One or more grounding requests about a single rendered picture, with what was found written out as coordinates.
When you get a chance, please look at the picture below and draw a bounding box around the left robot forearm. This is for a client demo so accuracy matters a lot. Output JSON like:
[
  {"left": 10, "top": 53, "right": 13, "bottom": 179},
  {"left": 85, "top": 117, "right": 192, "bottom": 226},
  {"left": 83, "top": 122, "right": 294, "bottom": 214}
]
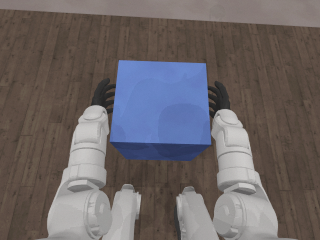
[{"left": 47, "top": 105, "right": 110, "bottom": 233}]

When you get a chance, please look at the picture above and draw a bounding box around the robot left hand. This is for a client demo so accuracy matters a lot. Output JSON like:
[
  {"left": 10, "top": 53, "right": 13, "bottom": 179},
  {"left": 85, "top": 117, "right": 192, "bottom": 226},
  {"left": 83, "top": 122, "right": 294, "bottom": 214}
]
[{"left": 91, "top": 78, "right": 116, "bottom": 114}]

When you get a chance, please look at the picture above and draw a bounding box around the carton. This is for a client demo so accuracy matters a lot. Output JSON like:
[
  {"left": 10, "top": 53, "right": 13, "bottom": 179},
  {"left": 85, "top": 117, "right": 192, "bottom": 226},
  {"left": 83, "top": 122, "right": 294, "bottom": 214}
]
[{"left": 109, "top": 60, "right": 211, "bottom": 161}]

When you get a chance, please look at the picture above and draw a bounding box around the robot right upper arm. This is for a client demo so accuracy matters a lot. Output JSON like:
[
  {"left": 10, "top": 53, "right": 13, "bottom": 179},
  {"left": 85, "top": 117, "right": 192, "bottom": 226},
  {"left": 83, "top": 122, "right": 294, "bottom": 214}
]
[{"left": 212, "top": 191, "right": 298, "bottom": 240}]

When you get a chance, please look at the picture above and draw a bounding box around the left robot shin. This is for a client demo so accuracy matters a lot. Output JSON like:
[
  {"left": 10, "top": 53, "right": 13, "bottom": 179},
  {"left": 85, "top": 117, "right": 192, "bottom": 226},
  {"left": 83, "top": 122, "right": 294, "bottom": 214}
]
[{"left": 113, "top": 184, "right": 136, "bottom": 201}]

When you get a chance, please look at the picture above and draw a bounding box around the left robot thigh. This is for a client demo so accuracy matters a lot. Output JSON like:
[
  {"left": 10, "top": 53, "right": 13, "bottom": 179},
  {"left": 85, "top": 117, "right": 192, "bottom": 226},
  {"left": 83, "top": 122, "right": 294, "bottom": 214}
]
[{"left": 102, "top": 189, "right": 141, "bottom": 240}]

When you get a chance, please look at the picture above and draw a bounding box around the robot left upper arm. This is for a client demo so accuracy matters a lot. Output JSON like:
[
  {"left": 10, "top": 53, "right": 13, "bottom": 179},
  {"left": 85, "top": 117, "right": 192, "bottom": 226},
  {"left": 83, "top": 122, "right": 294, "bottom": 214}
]
[{"left": 35, "top": 189, "right": 113, "bottom": 240}]

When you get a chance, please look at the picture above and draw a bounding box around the robot right hand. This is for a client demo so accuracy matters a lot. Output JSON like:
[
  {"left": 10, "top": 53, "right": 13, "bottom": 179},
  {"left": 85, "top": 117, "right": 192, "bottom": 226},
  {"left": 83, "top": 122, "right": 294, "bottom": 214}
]
[{"left": 207, "top": 81, "right": 231, "bottom": 118}]

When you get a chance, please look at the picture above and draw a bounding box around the right robot forearm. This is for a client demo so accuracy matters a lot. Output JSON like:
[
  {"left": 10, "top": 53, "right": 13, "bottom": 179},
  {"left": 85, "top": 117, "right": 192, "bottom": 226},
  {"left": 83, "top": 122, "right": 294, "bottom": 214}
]
[{"left": 211, "top": 109, "right": 272, "bottom": 206}]

